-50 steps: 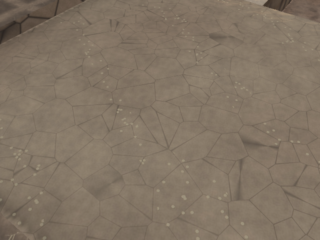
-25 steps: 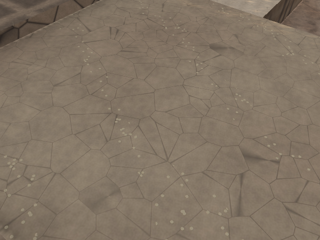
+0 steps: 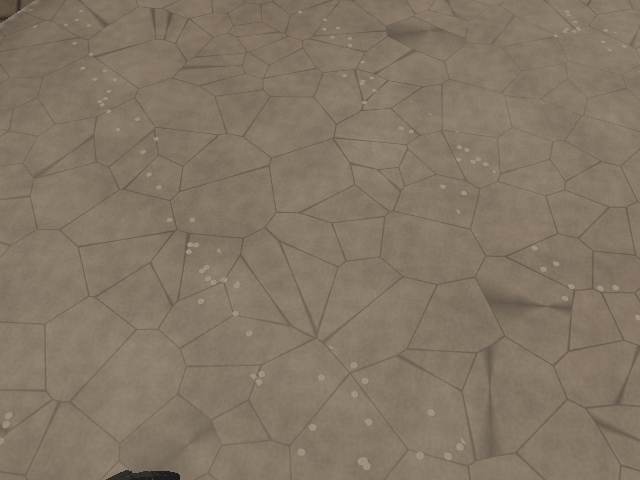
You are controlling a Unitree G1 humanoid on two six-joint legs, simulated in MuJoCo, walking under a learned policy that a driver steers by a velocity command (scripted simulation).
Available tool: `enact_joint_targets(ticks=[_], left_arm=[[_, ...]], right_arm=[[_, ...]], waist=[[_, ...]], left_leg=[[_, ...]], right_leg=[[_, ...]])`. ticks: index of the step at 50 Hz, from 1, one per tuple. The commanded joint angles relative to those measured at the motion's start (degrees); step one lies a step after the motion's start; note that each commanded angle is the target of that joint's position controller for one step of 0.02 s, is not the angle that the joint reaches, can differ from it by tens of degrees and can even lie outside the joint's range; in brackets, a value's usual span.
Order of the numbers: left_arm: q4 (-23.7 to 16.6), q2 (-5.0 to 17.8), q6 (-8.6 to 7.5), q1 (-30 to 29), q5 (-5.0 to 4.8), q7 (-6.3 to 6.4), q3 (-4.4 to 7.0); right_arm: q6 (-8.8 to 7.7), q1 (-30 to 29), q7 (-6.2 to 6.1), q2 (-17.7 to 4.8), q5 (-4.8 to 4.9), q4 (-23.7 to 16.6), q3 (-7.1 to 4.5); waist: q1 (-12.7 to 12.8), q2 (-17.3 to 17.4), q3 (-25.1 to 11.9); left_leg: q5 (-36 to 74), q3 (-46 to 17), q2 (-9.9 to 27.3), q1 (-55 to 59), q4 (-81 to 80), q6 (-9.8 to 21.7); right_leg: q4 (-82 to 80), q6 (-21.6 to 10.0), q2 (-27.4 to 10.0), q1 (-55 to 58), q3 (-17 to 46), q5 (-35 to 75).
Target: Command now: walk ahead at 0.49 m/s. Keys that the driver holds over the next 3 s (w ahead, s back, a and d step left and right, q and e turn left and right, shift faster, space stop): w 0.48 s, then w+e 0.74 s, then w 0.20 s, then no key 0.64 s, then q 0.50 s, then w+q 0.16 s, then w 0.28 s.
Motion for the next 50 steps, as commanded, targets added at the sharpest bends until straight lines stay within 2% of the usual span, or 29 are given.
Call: enact_joint_targets(ticks=[1, 2, 3, 4, 5, 6, 7, 8, 9, 10, 11, 15, 17, 20, 23, 25, 26, 27, 28, 29, 30, 31, 32, 34, 37, 42, 46, 48, 50], left_arm=[[5.5, 9.2, -1.75, 22.1, 1.04, 1.39, 3.40], [7.4, 12.8, -2.04, 29.1, 2.77, 1.36, 4.11], [6.7, 14.4, -1.51, 32.1, 1.62, 0.68, 4.36], [6.3, 13.1, -0.87, 29.3, 0.55, 0.91, 4.31], [5.3, 8.8, -1.10, 22.7, 0.42, 1.17, 3.08], [4.9, 6.5, -1.47, 18.9, 0.72, 1.35, 2.26], [6.1, 4.8, -1.93, 20.2, 0.60, 1.71, 1.58], [7.1, 3.2, -2.40, 20.8, -0.01, 1.78, 0.78], [7.9, 3.0, -2.93, 21.5, -0.38, 1.75, 0.53], [8.4, 4.1, -3.27, 22.5, -0.71, 1.76, 0.64], [8.8, 5.0, -3.43, 23.3, -0.74, 1.80, 0.67], [8.9, 4.5, -2.85, 25.3, -0.77, 1.55, -0.14], [9.8, 4.6, -2.76, 28.2, -0.94, 1.69, -0.44], [11.5, 5.0, -2.37, 32.2, -0.56, 2.24, -0.59], [12.0, 5.8, -2.01, 31.9, 0.27, 2.92, -0.52], [11.7, 6.7, -1.74, 30.3, 0.45, 3.01, -0.31], [10.9, 6.5, -1.78, 28.5, -0.18, 2.71, -0.45], [8.8, 3.1, -1.95, 30.0, -1.52, 2.18, -1.27], [9.7, 3.0, -1.32, 35.2, -2.29, 2.09, -0.54], [8.9, 6.4, -0.70, 29.6, -0.81, 2.43, 0.34], [7.7, 5.3, -0.72, 25.6, -0.51, 2.09, 0.38], [7.8, 3.7, -0.44, 24.8, -0.47, 1.91, 0.37], [7.7, 2.7, 0.26, 24.9, 0.25, 1.67, 0.47], [7.4, 1.0, 1.66, 25.5, 0.79, 0.99, 0.41], [4.5, 1.4, 2.75, 19.9, 0.61, 0.31, 0.75], [-0.2, 0.9, 2.47, 9.0, 0.00, -0.60, 0.18], [-3.2, 1.0, 2.23, 2.4, 0.35, -1.02, -0.38], [-3.7, 1.9, 2.10, 2.8, 0.63, -0.99, -0.05], [-2.8, 3.5, 2.13, 7.2, 0.84, -0.72, 0.71]], right_arm=[[0.63, 1.3, -0.18, -9.7, 0.26, -0.7, -1.96], [0.55, 4.6, -0.01, -3.1, 0.31, -1.0, -0.90], [0.06, 11.4, 0.04, -3.4, 4.21, -0.9, -1.08], [0.05, 3.9, -0.15, -6.7, 3.79, -2.4, -1.59], [-0.26, -5.5, 0.25, -7.5, 2.36, -4.9, -1.62], [-0.31, -8.3, 0.92, -7.0, 1.48, -5.5, -1.73], [0.39, -8.8, 1.50, -6.4, 0.05, -5.6, -1.90], [1.42, -7.4, 2.15, -4.9, -0.76, -5.3, -1.74], [2.09, -7.3, 2.55, -3.0, -0.87, -5.3, -1.44], [2.68, -7.8, 2.91, -1.9, -0.85, -5.8, -1.20], [3.07, -9.3, 3.11, -2.1, -1.03, -6.4, -1.15], [2.75, -21.5, 3.62, -2.8, 0.11, -11.3, -0.25], [2.49, -26.5, 3.63, -2.5, 0.70, -12.9, 0.35], [2.24, -30.7, 3.24, -3.6, 1.12, -14.3, 0.46], [1.66, -28.0, 2.71, -5.2, 0.92, -14.0, -0.25], [1.06, -16.3, 1.84, -7.0, 0.80, -10.3, -1.47], [0.55, -6.9, 1.30, -8.9, -0.15, -7.9, -2.45], [0.48, 0.3, 0.78, -14.6, -1.64, -7.3, -3.98], [1.51, -2.6, 1.68, -14.6, -0.04, -7.8, -4.34], [1.74, -9.3, 2.13, -11.3, 1.47, -9.0, -3.64], [1.36, -14.3, 2.34, -7.6, 1.50, -10.0, -2.67], [0.84, -16.1, 2.27, -5.1, 1.18, -10.0, -1.96], [0.20, -15.3, 1.75, -3.7, 1.17, -9.1, -1.43], [-0.91, -12.6, 1.20, -3.9, 1.15, -8.1, -1.27], [-1.78, -9.7, 1.06, -6.5, 1.09, -7.7, -1.77], [-1.78, -6.1, 0.84, -6.1, 1.12, -7.5, -1.30], [-1.42, -1.8, 0.20, -7.6, 1.05, -6.4, -1.49], [-0.89, -1.5, -0.27, -8.4, 0.86, -6.3, -1.67], [-0.19, -2.7, -0.72, -10.0, 0.58, -6.7, -2.18]], waist=[[12.0, 3.1, -6.5], [10.8, -6.4, -13.5], [10.2, -10.3, -26.2], [11.2, -3.4, -23.2], [10.4, -1.0, -11.9], [8.3, 0.9, -6.5], [7.0, 0.1, -5.2], [4.9, 0.0, -3.9], [3.8, -0.5, -2.9], [3.1, -0.9, -2.3], [2.9, -1.5, -1.6], [4.3, -1.8, 1.5], [6.0, -1.9, 2.1], [7.3, -2.0, 2.7], [5.2, -2.4, 1.1], [0.3, -2.7, -4.1], [-4.1, -1.0, -8.3], [-4.5, 7.2, -15.8], [-0.6, 12.2, -19.5], [1.3, 3.4, -10.1], [2.6, 2.0, -3.3], [4.5, 0.8, 0.7], [5.8, 1.9, 1.9], [7.1, 2.9, 1.3], [7.2, 3.5, 1.8], [5.1, 5.0, 2.9], [3.0, 5.4, 2.9], [4.0, 6.2, 1.9], [6.5, 8.2, -1.1]], left_leg=[[58.8, -2.7, 11.0, -12.0, 32.1, 4.7], [12.0, -0.3, 5.3, -30.7, 54.3, 4.0], [-6.3, -4.8, -0.9, -46.1, 70.0, 2.4], [2.9, -6.0, 2.3, -52.5, 69.2, 2.5], [10.6, -5.0, 5.6, -53.3, 63.7, 2.2], [14.8, -5.3, 7.3, -49.9, 58.1, 2.0], [16.2, -5.8, 8.1, -46.4, 56.2, 1.9], [17.1, -5.7, 9.0, -43.0, 52.3, 1.7], [17.3, -5.0, 9.1, -41.5, 49.2, 1.0], [17.6, -3.5, 8.8, -41.7, 46.4, 0.4], [19.1, -2.5, 8.8, -42.5, 44.1, 0.0], [29.9, 1.3, 8.5, -42.7, 28.4, 0.1], [33.9, 3.1, 7.2, -41.3, 21.3, 0.6], [34.3, 3.9, 5.9, -42.6, 16.3, 2.0], [27.0, 4.5, 3.1, -38.9, 13.8, 4.5], [23.7, 3.9, 1.0, -27.1, 10.1, 6.7], [26.3, -0.9, 5.5, -13.8, 6.9, 8.7], [22.7, -19.9, 20.9, 0.3, 4.7, 13.0], [18.9, -40.3, 30.1, 5.0, -2.4, 19.2], [11.6, -33.5, 27.5, -3.7, -5.1, 16.7], [10.6, -26.8, 25.4, -12.2, -8.4, 14.6], [13.7, -20.9, 22.8, -18.6, -10.7, 11.7], [18.3, -15.9, 20.7, -22.3, -11.6, 9.6], [24.5, -9.9, 19.1, -24.3, -12.3, 8.1], [30.4, -3.5, 18.2, -22.2, -13.4, 7.1], [42.0, 5.4, 15.4, -18.6, -12.1, 4.5], [50.2, 8.6, 17.7, -11.2, -9.6, 4.2], [62.0, 10.3, 19.0, -7.0, -5.3, 3.9], [76.9, 11.9, 19.9, -4.6, 3.1, 3.8]], right_leg=[[-1.4, -2.7, -0.2, 25.5, -0.1, 1.6], [11.7, -4.9, -13.1, 44.1, 10.5, 19.8], [10.6, -14.5, -25.1, 60.0, 33.1, 23.5], [1.3, -14.5, -23.5, 54.1, 35.2, 3.9], [-4.0, -11.3, -19.7, 42.2, 27.9, -1.2], [-6.5, -9.4, -17.5, 32.4, 22.9, 2.2], [-6.8, -8.6, -16.4, 27.1, 20.4, 8.8], [-7.9, -6.7, -14.2, 22.6, 16.6, 11.0], [-8.7, -5.6, -12.6, 19.9, 14.2, 12.9], [-9.6, -5.2, -11.0, 18.8, 11.8, 14.4], [-9.9, -5.0, -10.2, 18.3, 10.2, 17.2], [-12.4, -2.1, -6.4, 16.2, 4.4, 20.7], [-12.8, -1.2, -6.3, 18.2, 3.9, 21.6], [-12.4, -1.2, -8.3, 25.7, 4.6, 23.9], [-5.4, -1.3, -9.8, 32.0, 4.0, 37.6], [8.4, -1.4, -9.5, 32.0, 4.4, 42.3], [20.7, -1.3, -7.9, 23.6, 3.9, 31.5], [40.7, -0.2, -1.5, 9.7, 0.6, 2.2], [55.7, 0.4, 6.3, -4.0, 3.2, -34.8], [56.0, -0.3, 1.5, -8.2, 6.9, -30.1], [53.1, -0.2, -0.4, -8.5, 7.0, -26.0], [49.6, 0.0, -2.2, -6.5, 6.8, -24.0], [46.9, 0.5, -3.4, -4.0, 7.0, -22.7], [45.2, 1.6, -3.6, -2.0, 6.1, -20.7], [41.9, 2.6, -4.8, -7.9, 5.0, -15.0], [26.0, 3.4, -3.8, -10.3, 0.7, -5.1], [16.0, 1.4, -1.8, -8.8, -4.0, -5.1], [13.9, -0.6, 0.1, -6.7, -5.3, -9.4], [13.7, -3.3, 3.4, -1.2, -6.9, -15.8]])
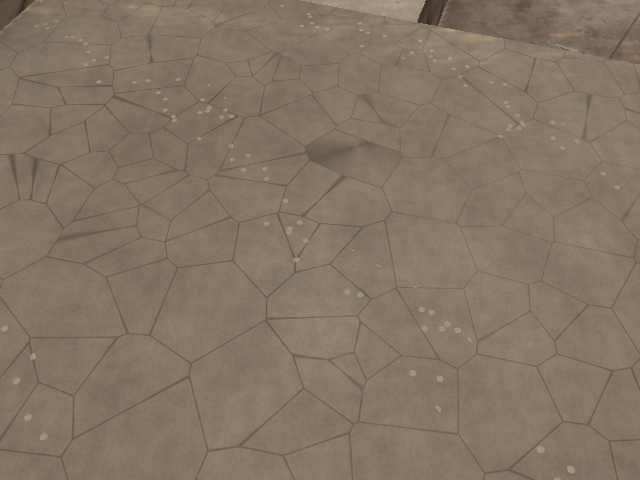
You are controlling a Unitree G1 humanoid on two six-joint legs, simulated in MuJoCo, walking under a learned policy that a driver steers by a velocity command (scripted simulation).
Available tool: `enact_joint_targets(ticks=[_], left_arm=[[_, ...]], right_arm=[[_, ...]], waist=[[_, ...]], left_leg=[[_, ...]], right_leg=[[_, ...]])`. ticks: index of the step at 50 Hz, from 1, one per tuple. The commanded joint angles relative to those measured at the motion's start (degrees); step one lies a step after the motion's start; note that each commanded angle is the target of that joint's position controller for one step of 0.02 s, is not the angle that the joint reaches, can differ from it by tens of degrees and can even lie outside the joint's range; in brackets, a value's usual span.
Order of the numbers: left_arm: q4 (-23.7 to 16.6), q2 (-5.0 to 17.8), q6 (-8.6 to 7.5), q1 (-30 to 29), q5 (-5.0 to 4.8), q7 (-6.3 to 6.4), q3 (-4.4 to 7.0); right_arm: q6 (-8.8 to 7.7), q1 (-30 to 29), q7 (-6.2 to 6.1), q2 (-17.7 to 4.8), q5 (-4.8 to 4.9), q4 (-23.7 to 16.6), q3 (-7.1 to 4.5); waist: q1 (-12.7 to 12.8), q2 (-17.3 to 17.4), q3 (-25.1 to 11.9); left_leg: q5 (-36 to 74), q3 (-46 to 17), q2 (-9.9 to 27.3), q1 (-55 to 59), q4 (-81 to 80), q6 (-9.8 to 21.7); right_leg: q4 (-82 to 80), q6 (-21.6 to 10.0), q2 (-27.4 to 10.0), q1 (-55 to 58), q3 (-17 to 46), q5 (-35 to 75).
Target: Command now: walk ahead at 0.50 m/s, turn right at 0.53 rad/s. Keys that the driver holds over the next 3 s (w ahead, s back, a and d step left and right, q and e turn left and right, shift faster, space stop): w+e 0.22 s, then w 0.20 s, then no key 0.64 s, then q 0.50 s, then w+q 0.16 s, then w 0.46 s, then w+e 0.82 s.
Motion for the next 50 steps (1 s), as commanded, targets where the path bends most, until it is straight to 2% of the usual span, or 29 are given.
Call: enact_joint_targets(ticks=[1, 2, 3, 4, 5, 6, 8, 9, 11, 13, 16, 21, 24, 26, 28, 29, 30, 31, 32, 33, 34, 35, 37, 40, 43, 45, 48, 49, 50], left_arm=[[-1.1, 5.1, -0.66, 7.1, 0.28, 0.30, 1.70], [0.8, 6.6, -1.02, 13.4, 0.46, 0.52, 2.59], [2.7, 10.1, -1.38, 20.9, 1.11, 1.11, 4.09], [1.8, 16.8, -1.28, 20.0, 1.30, 1.70, 5.65], [1.4, 17.3, -0.33, 21.6, -0.38, 1.65, 5.81], [1.6, 15.4, -0.15, 17.8, -0.76, 2.19, 5.19], [0.9, 10.3, -0.87, 12.7, -1.12, 2.55, 3.85], [0.7, 8.9, -1.40, 11.6, -1.60, 2.86, 3.31], [0.9, 9.3, -2.69, 12.9, -2.12, 2.86, 3.08], [1.4, 10.6, -3.40, 15.2, -2.12, 2.76, 3.23], [2.4, 10.1, -3.48, 19.9, -2.01, 2.62, 2.83], [3.5, 9.7, -3.49, 25.0, -1.65, 3.00, 2.00], [4.5, 9.1, -3.21, 26.3, -1.06, 3.73, 1.27], [4.9, 9.5, -3.27, 25.7, -0.66, 4.05, 0.98], [4.7, 10.9, -3.76, 22.9, -0.66, 4.48, 1.16], [4.5, 11.6, -3.97, 20.6, -1.28, 4.32, 1.28], [2.8, 10.2, -4.50, 20.1, -2.31, 4.15, 0.76], [4.3, 3.7, -4.00, 31.9, -4.70, 4.44, -0.08], [6.1, 9.1, -3.12, 32.4, -3.29, 4.90, 0.97], [5.7, 9.4, -2.62, 27.4, -2.05, 4.74, 1.13], [4.9, 8.3, -2.27, 23.4, -0.90, 4.35, 0.80], [4.6, 7.6, -1.54, 21.1, -0.45, 3.82, 0.74], [5.9, 5.1, 0.32, 23.3, 0.02, 2.98, 0.22], [6.8, 3.3, 1.82, 23.1, -0.45, 3.38, -0.65], [7.0, 4.4, 2.87, 18.8, -0.40, 3.93, -0.96], [7.1, 4.8, 2.92, 16.7, -0.48, 3.93, -1.11], [8.3, 4.4, 1.80, 16.7, -0.04, 4.25, -1.69], [8.5, 5.6, 1.05, 17.3, 0.37, 4.50, -1.76], [8.6, 7.9, 0.61, 15.1, -0.41, 4.63, -1.43]], right_arm=[[0.75, 1.0, -0.73, -10.7, -0.35, -2.2, -2.24], [1.29, 0.4, -0.45, -11.4, -0.28, -2.8, -2.49], [1.44, -1.0, 0.05, -11.4, 0.04, -4.3, -2.55], [1.19, 1.7, 1.35, -4.1, 0.76, -8.1, -1.27], [0.39, -5.0, 1.81, -8.7, 0.66, -10.9, -2.06], [-0.51, -9.7, 2.08, -8.6, 0.85, -12.7, -1.88], [-0.80, -8.7, 1.77, -8.6, 0.37, -11.9, -1.94], [0.33, -7.3, 1.81, -8.2, -0.77, -11.9, -1.86], [2.44, -6.8, 2.27, -7.2, -1.70, -12.4, -1.78], [3.57, -8.6, 2.71, -6.4, -1.74, -13.3, -1.54], [4.05, -15.5, 3.09, -6.9, -1.43, -15.7, -1.41], [3.88, -24.2, 3.60, -6.8, -0.83, -18.6, -0.71], [3.09, -27.1, 3.45, -5.8, -0.53, -19.7, 0.13], [2.31, -24.3, 3.06, -6.5, -0.34, -18.8, 0.18], [1.46, -13.4, 2.12, -9.3, -0.36, -15.2, -0.79], [0.61, -6.0, 1.57, -10.0, -0.56, -12.9, -1.12], [-0.07, 1.7, 0.88, -13.2, -1.60, -10.8, -1.74], [0.37, 2.7, 1.53, -16.9, -1.76, -10.7, -2.46], [1.14, 2.3, 2.30, -14.0, 1.04, -11.0, -2.15], [1.34, -4.3, 2.24, -10.9, 1.62, -11.9, -1.40], [1.52, -9.4, 1.99, -7.1, 1.34, -12.6, -0.21], [1.48, -10.7, 1.57, -5.3, 1.03, -12.3, 0.61], [1.54, -11.0, 1.18, -5.2, 0.61, -11.0, 1.22], [1.42, -10.9, 1.43, -7.6, -0.23, -9.7, 1.04], [2.67, -8.9, 1.48, -9.1, -0.22, -8.7, 0.62], [3.81, -9.2, 1.42, -9.5, -0.02, -8.5, 0.38], [4.92, -9.0, 1.16, -8.2, 0.39, -7.9, 0.69], [4.99, -8.0, 1.21, -7.4, 0.38, -7.7, 0.79], [5.26, -5.0, 1.38, -6.0, 1.11, -7.2, 0.83]], waist=[[5.6, 7.9, -4.4], [8.3, 7.3, -7.9], [12.4, 3.2, -11.9], [7.6, -10.6, -16.2], [9.9, -5.0, -18.6], [8.2, -2.0, -9.6], [3.5, 4.0, -3.3], [1.6, 3.6, -3.4], [0.6, 2.4, -4.4], [0.7, 1.2, -4.1], [3.4, -1.0, -2.5], [6.8, -2.4, -1.6], [7.5, -2.4, -0.2], [6.1, -3.9, -1.5], [1.2, -5.4, -5.3], [-3.1, -4.2, -7.8], [-5.3, 0.5, -14.1], [0.0, 14.8, -23.3], [-0.4, 6.8, -26.8], [1.1, 4.0, -18.3], [2.2, 2.2, -11.5], [2.9, 2.5, -8.1], [5.2, 4.8, -7.3], [6.2, 7.3, -8.4], [4.0, 8.8, -8.1], [3.7, 8.8, -5.9], [4.4, 4.8, -2.0], [3.9, 2.2, -1.1], [0.7, -3.7, 1.1]], left_leg=[[69.4, -2.4, 16.5, 0.9, 15.2, 5.4], [65.2, -2.2, 16.5, -1.8, 25.8, 4.9], [51.0, -1.6, 15.0, -11.8, 41.9, 3.2], [-3.1, -3.2, 4.4, -37.5, 63.3, 0.0], [-7.3, -16.5, -0.4, -46.8, 70.6, -0.3], [-0.8, -18.9, 3.9, -52.1, 68.0, 0.4], [4.9, -18.7, 7.2, -45.8, 58.0, 0.1], [5.2, -18.9, 7.8, -42.0, 55.3, -0.9], [5.0, -18.4, 8.0, -39.7, 51.6, -2.5], [7.9, -16.9, 8.0, -41.0, 47.6, -3.4], [15.3, -15.5, 8.1, -44.9, 40.2, -3.6], [22.1, -14.4, 6.3, -47.6, 29.0, -2.2], [22.4, -12.1, 3.0, -43.8, 21.5, -0.8], [20.9, -11.6, 0.2, -36.8, 17.9, 0.9], [19.7, -12.9, -1.9, -26.6, 14.2, 3.1], [28.1, -14.1, -0.4, -18.1, 7.5, 4.2], [51.9, -21.5, 9.1, -3.0, 10.9, 6.5], [87.7, -39.9, 28.1, 12.8, 17.1, 18.2], [84.8, -43.9, 27.2, 9.7, 13.8, 20.6], [71.8, -38.2, 24.2, 1.2, 9.7, 19.2], [62.0, -33.4, 20.5, -6.6, 6.2, 16.5], [57.8, -29.5, 17.8, -12.1, 3.6, 14.5], [54.6, -23.3, 14.0, -21.2, 1.1, 12.0], [47.3, -20.3, 12.1, -24.3, 0.4, 11.2], [21.8, -22.7, 11.9, -25.7, -2.3, 10.3], [4.4, -25.1, 11.7, -28.5, -4.3, 9.3], [-6.4, -26.3, 10.7, -33.2, -3.7, 5.1], [-5.0, -25.7, 9.3, -33.1, -1.4, 2.9], [-0.4, -21.5, 4.7, -29.8, 0.2, 1.4]], right_leg=[[-1.4, -4.1, 5.8, 9.0, -3.1, -8.1], [-5.0, -5.7, 7.2, 16.9, -2.1, -8.2], [-10.2, -8.3, 3.1, 29.2, 5.5, -9.5], [-12.2, -16.8, -15.1, 47.2, 34.4, -7.6], [-20.6, -19.8, -18.0, 48.5, 50.2, -10.5], [-22.1, -17.4, -17.0, 42.6, 40.8, -8.5], [-23.5, -12.1, -11.7, 30.1, 30.1, 5.6], [-23.8, -11.1, -9.1, 26.6, 26.1, 11.1], [-23.7, -10.4, -6.7, 24.8, 22.9, 17.9], [-24.4, -9.3, -5.3, 24.1, 20.2, 21.0], [-25.5, -5.8, -4.2, 26.4, 18.9, 23.5], [-25.1, -2.7, -4.4, 34.0, 18.2, 27.0], [-21.7, -1.5, -4.2, 35.6, 15.9, 39.4], [-17.9, -0.2, -4.3, 35.6, 15.6, 47.7], [-8.8, 1.4, -4.7, 36.5, 16.8, 55.1], [-0.1, 2.0, -3.2, 34.5, 15.8, 50.3], [12.8, 2.6, -0.1, 24.8, 14.7, 29.8], [34.3, 5.2, 10.1, 10.5, 10.9, -29.3], [38.8, 4.6, 9.9, 8.3, 15.5, -28.8], [38.4, 5.1, 7.3, 6.4, 16.1, -24.5], [34.4, 5.3, 5.1, 5.6, 14.8, -22.1], [30.7, 5.8, 3.6, 7.1, 14.5, -20.4], [24.0, 6.8, 3.3, 15.7, 12.2, -18.0], [12.5, 7.6, 3.1, 19.6, 9.5, -17.6], [4.9, 7.2, 2.1, 20.8, 8.0, -15.2], [0.7, 6.8, 1.9, 21.8, 7.4, -13.0], [-12.2, 5.3, 0.5, 26.8, 9.1, -7.4], [-16.6, 4.5, -3.5, 26.9, 14.0, -7.0], [-19.2, 2.9, -6.1, 19.3, 18.7, -12.7]])
Over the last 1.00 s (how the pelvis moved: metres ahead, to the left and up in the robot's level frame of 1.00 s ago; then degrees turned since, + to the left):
0.58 -0.05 -0.02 -14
